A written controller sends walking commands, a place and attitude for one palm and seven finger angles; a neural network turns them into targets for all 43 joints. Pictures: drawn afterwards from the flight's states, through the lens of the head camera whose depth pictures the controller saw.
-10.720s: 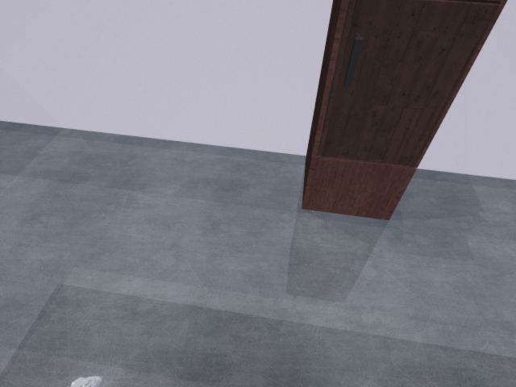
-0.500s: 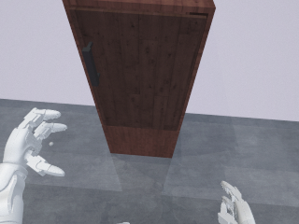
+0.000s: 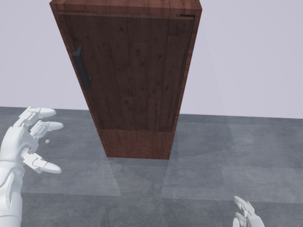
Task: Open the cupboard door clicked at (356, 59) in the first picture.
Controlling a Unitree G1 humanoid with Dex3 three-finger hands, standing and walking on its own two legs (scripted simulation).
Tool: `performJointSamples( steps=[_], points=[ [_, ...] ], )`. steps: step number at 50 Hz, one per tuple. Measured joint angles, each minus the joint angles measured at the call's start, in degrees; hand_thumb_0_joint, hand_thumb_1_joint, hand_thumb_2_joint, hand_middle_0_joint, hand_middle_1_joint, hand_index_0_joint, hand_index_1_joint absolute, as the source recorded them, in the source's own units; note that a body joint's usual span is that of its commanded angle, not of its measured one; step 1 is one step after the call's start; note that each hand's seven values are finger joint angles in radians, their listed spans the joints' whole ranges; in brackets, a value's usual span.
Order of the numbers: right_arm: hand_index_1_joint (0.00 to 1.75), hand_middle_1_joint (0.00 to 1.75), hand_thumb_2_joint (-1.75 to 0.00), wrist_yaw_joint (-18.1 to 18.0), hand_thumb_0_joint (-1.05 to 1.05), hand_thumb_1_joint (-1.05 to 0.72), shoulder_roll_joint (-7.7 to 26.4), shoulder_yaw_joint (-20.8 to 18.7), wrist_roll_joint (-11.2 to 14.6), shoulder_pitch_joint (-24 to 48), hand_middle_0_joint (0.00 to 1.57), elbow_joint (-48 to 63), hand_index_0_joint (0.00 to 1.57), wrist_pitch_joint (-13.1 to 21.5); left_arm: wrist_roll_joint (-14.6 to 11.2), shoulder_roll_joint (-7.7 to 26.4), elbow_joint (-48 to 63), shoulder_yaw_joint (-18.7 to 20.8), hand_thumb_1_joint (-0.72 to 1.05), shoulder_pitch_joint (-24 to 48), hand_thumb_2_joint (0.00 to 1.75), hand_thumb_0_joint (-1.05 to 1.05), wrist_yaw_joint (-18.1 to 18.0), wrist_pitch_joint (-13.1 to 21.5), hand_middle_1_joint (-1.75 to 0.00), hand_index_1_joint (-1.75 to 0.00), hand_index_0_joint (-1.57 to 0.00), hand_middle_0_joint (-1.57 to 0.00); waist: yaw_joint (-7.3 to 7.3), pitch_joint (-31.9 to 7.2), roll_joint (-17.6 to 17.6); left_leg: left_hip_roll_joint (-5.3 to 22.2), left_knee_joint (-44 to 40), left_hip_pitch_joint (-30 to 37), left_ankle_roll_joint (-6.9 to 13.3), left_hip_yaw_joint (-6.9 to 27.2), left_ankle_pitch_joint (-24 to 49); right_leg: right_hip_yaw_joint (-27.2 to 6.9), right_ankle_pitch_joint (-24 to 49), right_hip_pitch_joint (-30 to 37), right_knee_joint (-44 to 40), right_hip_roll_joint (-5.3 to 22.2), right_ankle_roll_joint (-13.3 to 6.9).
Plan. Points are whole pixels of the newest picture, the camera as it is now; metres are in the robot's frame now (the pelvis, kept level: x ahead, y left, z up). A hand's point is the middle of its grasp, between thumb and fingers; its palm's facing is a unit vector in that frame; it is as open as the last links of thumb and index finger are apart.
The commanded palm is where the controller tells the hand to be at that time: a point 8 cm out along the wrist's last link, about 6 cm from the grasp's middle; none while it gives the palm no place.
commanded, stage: raise the hand with hooked fingers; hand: left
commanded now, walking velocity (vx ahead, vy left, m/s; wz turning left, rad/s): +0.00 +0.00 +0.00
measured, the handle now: (84, 68) +0.59 +0.28 +0.07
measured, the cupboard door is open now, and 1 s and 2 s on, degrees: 0 0 0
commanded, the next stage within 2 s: move the hooked fingers beside the handle in 0.12 s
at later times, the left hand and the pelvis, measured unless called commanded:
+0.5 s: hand (50, 127) +0.33 +0.28 +0.09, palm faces +0.04 -1.00 -0.02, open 14.0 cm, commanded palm +0.31 +0.33 +0.08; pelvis -0.01 -0.01 -0.01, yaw +0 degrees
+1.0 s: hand (57, 104) +0.41 +0.30 +0.08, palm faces +0.02 -1.00 -0.01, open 14.0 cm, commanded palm +0.39 +0.35 +0.08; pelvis +0.00 +0.01 -0.01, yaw -1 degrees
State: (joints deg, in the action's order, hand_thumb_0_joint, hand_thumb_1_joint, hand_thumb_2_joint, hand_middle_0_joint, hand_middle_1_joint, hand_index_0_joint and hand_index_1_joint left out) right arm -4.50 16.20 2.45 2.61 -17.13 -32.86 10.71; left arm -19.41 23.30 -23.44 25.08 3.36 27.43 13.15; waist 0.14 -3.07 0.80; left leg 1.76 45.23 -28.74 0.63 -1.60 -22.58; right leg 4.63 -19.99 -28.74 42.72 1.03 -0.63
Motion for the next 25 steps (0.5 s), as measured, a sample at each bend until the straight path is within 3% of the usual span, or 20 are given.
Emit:
performJointSamples(
  steps=[14, 25],
  points=[
    [0.30, 0.30, -0.90, -0.40, 0.02, -0.90, -0.25, 0.71, 0.24, 1.43, 0.20, 0.11, 0.20, 0.24, -0.51, 0.41, -2.79, 0.00, -0.50, 1.50, 0.30, -0.01, 1.24, -0.23, -1.20, -1.20, -0.30, -0.30, -0.50, -0.23, 0.54, 0.37, 0.27, -0.31, -0.71, 0.54, 0.25, 0.48, -0.19, -0.38, 0.69, -0.35, -0.66],
    [0.30, 0.30, -0.90, -1.10, 0.01, -0.90, 0.60, 0.57, 0.28, 1.59, 0.20, -1.37, 0.20, -0.60, 1.35, 4.96, -15.33, 1.49, -0.50, 14.27, 0.30, -0.01, 3.61, 1.43, -1.20, -1.20, -0.30, -0.30, 0.30, 0.40, -0.21, 0.65, 2.45, -3.69, -0.84, 1.06, -0.15, 0.92, -0.36, -3.40, 2.28, -0.57, -0.91]
  ],
)
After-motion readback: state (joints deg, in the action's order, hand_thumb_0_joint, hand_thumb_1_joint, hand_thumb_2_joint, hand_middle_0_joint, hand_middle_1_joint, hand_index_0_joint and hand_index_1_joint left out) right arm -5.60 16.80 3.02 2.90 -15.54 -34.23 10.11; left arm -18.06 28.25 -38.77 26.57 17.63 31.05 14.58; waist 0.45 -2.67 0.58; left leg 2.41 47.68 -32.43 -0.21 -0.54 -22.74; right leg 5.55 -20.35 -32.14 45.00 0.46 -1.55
